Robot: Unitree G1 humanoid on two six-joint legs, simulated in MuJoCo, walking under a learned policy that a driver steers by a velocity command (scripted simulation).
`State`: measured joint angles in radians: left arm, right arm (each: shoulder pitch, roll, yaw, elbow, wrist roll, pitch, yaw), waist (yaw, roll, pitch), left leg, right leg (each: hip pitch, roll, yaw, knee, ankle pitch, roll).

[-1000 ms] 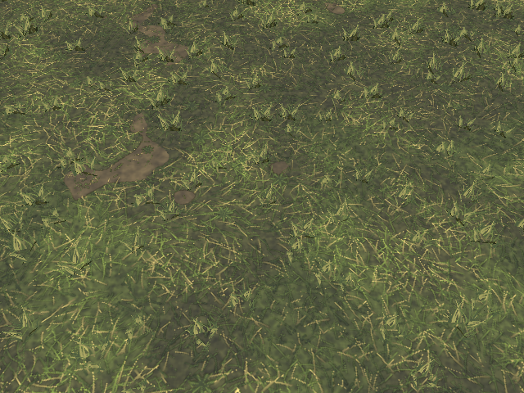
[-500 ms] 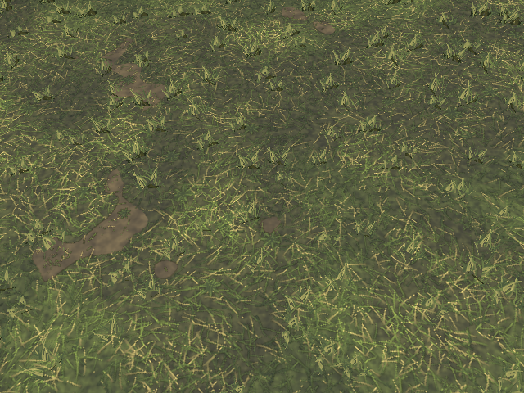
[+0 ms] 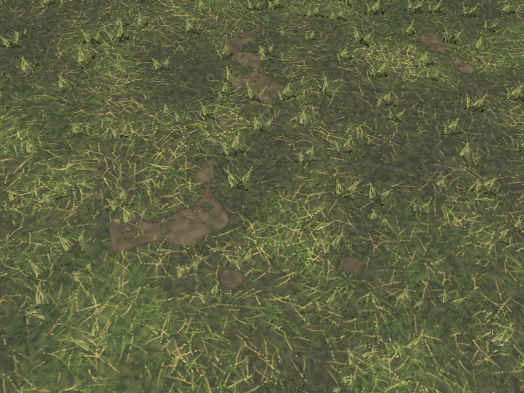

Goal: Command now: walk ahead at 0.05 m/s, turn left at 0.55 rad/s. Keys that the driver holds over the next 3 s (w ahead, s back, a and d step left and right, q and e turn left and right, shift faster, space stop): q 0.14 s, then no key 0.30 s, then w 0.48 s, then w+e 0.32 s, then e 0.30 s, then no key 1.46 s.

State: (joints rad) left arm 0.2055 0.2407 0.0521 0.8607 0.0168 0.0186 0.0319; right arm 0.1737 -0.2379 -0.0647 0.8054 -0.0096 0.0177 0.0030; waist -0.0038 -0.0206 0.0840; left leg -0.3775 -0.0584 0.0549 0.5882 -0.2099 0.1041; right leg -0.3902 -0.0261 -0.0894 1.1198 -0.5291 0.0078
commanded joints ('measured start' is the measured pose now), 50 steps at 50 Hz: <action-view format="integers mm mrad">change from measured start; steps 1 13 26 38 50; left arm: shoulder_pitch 2 0 79 130 -22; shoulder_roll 100 78 127 154 57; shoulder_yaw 24 12 14 49 23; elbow -81 -102 -50 51 0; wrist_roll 11 -5 3 -7 15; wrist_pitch -1 20 -36 -62 -57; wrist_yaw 3 6 -4 -32 -82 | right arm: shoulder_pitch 29 40 51 8 230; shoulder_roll -130 -167 -114 -53 -97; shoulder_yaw -34 -43 -17 10 8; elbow -49 -56 22 42 146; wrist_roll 10 -23 -35 -15 -9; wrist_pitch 19 18 8 -56 -117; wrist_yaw -22 -1 8 14 -9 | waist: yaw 7 -29 14 -11 -13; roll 75 154 -145 -87 101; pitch -72 -147 -36 -20 12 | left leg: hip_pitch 138 121 -145 228 417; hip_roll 262 205 -17 16 260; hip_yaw -348 -408 -127 34 -163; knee -305 -328 270 -196 -477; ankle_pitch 275 -27 -178 -24 243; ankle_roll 176 127 -95 -41 71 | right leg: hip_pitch -159 8 324 168 -355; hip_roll -29 31 -173 -170 -43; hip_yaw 115 102 367 288 92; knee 28 -324 -973 -898 -110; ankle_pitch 88 114 97 195 345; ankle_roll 21 16 -187 -205 -41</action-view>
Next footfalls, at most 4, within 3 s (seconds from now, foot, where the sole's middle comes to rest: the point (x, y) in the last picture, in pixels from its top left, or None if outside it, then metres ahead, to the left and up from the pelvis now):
0.38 right None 0.06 -0.13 -0.76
0.80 left None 0.09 0.09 -0.76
1.26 right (278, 391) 0.45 -0.03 -0.76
1.88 left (215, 346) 0.56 0.12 -0.76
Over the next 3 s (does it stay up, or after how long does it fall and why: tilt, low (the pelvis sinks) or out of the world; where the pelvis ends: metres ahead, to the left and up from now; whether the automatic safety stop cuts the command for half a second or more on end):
stays up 0.48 0.01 0.02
